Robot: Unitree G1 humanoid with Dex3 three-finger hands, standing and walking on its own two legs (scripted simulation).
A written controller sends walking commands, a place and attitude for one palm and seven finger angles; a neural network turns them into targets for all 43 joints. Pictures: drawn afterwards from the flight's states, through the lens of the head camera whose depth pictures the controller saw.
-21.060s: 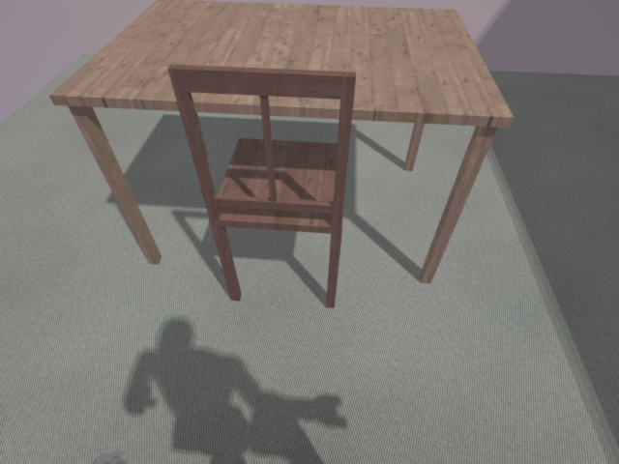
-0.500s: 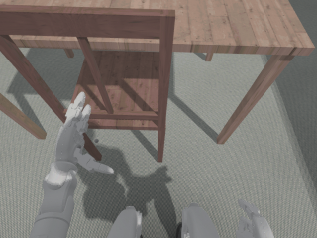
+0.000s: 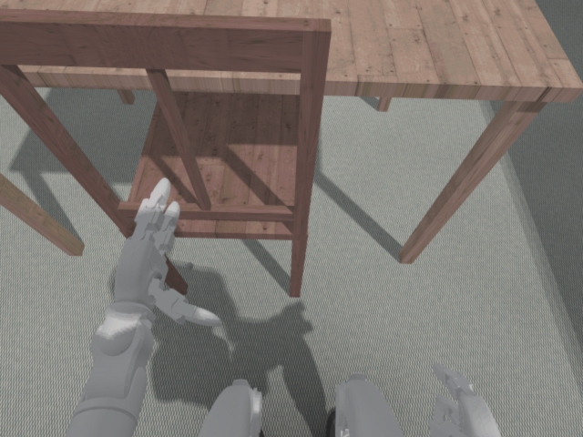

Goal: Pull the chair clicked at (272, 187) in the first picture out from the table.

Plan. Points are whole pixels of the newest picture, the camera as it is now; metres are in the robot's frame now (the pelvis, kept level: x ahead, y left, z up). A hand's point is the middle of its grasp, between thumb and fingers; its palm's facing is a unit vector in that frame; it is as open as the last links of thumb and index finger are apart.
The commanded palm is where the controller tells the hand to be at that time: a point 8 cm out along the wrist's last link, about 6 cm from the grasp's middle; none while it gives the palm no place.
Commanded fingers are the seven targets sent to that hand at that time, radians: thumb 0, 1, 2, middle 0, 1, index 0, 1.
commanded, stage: aim the fingers beside a spindle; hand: left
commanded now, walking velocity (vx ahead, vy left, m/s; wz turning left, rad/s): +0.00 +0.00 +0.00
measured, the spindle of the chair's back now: (186, 153) +0.51 +0.18 +0.03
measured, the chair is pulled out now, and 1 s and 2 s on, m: -0.02 -0.02 -0.02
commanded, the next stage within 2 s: push the fingers through the gap in 0.74 s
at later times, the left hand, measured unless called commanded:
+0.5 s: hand (189, 266) +0.33 +0.14 +0.03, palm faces -0.04 -1.00 -0.03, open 16.9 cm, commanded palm +0.30 +0.20 +0.02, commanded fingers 0.00 -0.50 0.30 -0.06 -0.08 -0.06 -0.08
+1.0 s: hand (193, 261) +0.34 +0.14 +0.02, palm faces -0.05 -1.00 -0.03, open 16.9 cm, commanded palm +0.33 +0.20 +0.02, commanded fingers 0.00 -0.50 0.30 -0.06 -0.08 -0.06 -0.08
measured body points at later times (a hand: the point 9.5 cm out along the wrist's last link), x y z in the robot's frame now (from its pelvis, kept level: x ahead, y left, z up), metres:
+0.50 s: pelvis +0.00 +0.00 +0.00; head +0.10 +0.00 +0.44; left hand +0.32 +0.20 +0.03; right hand +0.16 -0.25 -0.11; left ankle +0.00 +0.10 -0.63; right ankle +0.04 -0.13 -0.63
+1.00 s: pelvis -0.01 -0.01 +0.00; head +0.11 +0.00 +0.43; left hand +0.34 +0.20 +0.02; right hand +0.14 -0.26 -0.11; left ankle +0.00 +0.10 -0.63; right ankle +0.04 -0.13 -0.63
